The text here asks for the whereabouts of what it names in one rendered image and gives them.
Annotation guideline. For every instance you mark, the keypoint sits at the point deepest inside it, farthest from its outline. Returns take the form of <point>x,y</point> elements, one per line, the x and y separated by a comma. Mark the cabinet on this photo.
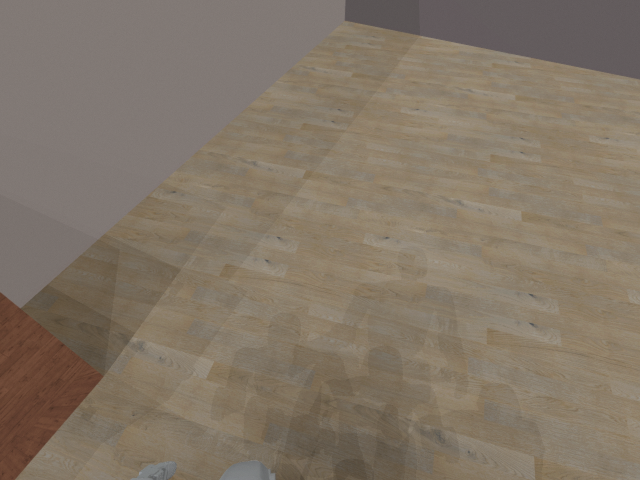
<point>42,382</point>

